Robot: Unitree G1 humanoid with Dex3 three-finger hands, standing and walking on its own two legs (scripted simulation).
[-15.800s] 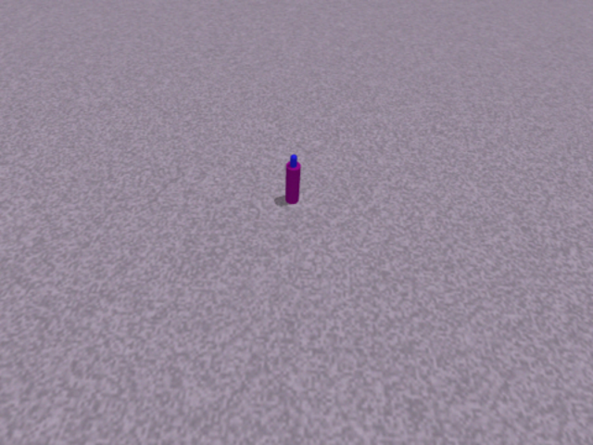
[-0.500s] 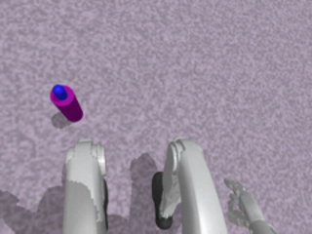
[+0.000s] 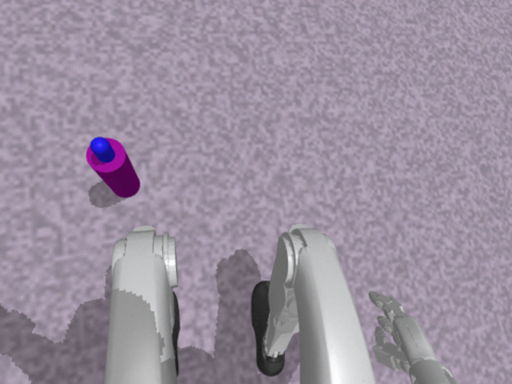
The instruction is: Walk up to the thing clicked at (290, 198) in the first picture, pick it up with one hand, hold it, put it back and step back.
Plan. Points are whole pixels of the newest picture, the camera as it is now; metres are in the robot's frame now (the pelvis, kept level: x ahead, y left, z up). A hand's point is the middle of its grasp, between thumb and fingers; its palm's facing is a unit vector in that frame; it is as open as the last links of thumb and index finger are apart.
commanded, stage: go down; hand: left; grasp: from the side
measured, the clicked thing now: (114, 168) +0.45 +0.24 -0.26
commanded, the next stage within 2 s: none
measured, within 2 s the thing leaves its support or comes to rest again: neither
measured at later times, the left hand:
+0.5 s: hand out of the picture +0.38 +0.44 +0.03, palm faces +0.18 -0.98 -0.03, open 17.7 cm
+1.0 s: hand out of the picture +0.38 +0.44 +0.03, palm faces +0.19 -0.98 -0.02, open 17.7 cm
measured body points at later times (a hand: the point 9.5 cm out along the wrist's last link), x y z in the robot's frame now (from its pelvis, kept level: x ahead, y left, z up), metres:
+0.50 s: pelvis +0.00 +0.00 +0.00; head +0.21 +0.09 +0.39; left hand +0.36 +0.49 +0.04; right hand +0.16 -0.27 -0.09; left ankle +0.08 +0.12 -0.36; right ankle +0.10 -0.12 -0.36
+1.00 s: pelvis +0.00 +0.00 +0.00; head +0.21 +0.08 +0.39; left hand +0.36 +0.49 +0.04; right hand +0.16 -0.27 -0.09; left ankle +0.08 +0.12 -0.36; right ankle +0.10 -0.12 -0.36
